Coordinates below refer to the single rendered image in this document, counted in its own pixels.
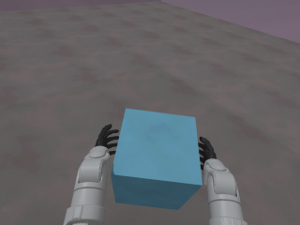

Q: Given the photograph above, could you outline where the carton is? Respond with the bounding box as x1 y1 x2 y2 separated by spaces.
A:
111 108 203 210

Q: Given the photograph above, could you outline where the left robot hand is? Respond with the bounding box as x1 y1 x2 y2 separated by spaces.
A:
95 124 119 156

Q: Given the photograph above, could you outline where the right robot forearm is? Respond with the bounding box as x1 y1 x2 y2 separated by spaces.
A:
202 158 248 225

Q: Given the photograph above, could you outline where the right robot hand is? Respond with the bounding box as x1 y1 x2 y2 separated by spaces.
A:
198 137 217 170

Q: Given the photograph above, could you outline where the left robot forearm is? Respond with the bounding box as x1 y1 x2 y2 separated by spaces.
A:
63 145 111 225

